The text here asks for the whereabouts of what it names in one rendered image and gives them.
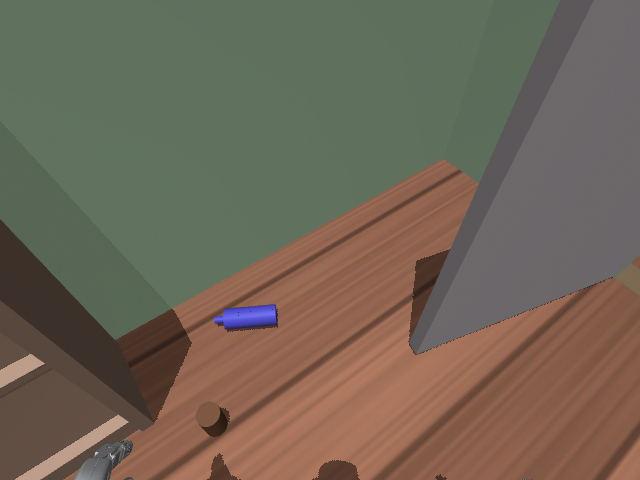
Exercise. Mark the left robot hand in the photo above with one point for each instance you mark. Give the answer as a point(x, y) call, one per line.
point(105, 460)

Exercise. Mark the bookshelf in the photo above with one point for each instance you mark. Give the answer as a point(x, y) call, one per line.
point(66, 388)

